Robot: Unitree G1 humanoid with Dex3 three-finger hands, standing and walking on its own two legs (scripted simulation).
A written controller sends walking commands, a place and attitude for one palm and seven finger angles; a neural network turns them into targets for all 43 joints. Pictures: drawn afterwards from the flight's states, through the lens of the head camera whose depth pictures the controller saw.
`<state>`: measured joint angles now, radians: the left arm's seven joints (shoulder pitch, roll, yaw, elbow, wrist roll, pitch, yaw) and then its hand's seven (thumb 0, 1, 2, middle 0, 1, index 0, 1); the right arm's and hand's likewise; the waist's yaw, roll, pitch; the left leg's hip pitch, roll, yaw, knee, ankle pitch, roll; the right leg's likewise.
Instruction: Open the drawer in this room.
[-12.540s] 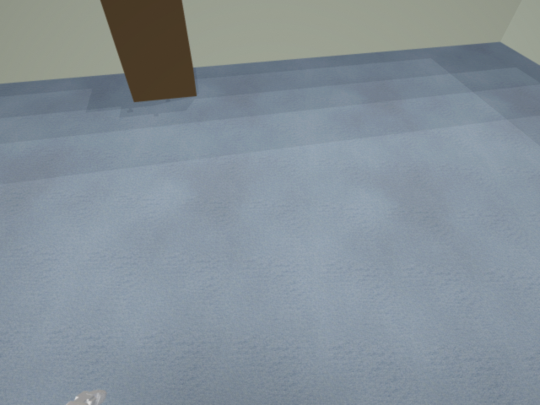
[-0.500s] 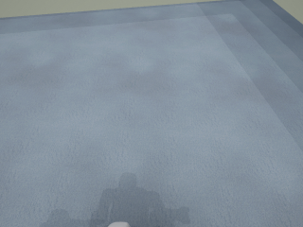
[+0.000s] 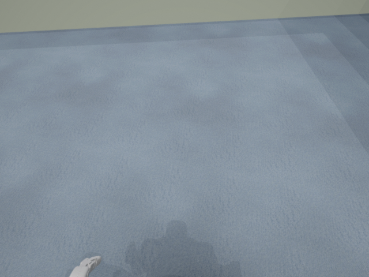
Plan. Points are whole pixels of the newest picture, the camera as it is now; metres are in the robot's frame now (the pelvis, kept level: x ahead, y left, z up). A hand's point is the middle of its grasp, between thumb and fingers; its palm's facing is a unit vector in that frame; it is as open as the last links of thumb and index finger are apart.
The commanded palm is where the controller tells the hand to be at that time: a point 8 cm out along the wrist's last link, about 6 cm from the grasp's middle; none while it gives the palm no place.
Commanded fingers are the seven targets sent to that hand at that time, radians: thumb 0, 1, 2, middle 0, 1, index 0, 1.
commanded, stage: turn or walk to find it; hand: left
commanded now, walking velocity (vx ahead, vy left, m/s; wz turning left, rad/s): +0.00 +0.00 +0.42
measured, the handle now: out of the picture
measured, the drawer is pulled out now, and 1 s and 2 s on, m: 0.00 0.00 0.00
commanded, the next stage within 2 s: none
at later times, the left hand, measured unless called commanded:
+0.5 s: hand out of the picture -0.07 +0.23 -0.18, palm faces +0.30 -0.92 -0.24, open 7.4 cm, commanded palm none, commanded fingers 0.00 0.90 0.90 -0.20 -0.30 -0.20 -0.30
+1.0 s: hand out of the picture -0.03 +0.21 -0.14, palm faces +0.41 -0.87 -0.28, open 7.4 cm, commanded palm none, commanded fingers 0.00 0.90 0.90 -0.20 -0.30 -0.20 -0.30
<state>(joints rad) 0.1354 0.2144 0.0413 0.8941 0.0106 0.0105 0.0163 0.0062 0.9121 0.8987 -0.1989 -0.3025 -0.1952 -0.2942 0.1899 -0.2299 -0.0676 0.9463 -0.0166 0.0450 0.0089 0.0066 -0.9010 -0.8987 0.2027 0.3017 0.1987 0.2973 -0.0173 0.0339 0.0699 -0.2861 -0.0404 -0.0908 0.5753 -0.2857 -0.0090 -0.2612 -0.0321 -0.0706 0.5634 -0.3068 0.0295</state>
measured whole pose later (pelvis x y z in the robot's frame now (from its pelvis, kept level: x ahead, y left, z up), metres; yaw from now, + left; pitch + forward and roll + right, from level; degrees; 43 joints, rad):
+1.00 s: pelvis -0.05 -0.02 +0.00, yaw +25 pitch +0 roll +1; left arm 0.15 0.19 0.04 0.91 0.01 0.01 0.02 0.01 0.91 0.90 -0.20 -0.30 -0.20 -0.29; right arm 0.23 -0.23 -0.08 0.97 -0.02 0.06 0.01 0.01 -0.90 -0.90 0.20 0.30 0.20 0.30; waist -0.03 0.05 0.06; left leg -0.36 -0.05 -0.08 0.60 -0.29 0.00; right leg -0.24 -0.03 -0.07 0.56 -0.33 0.00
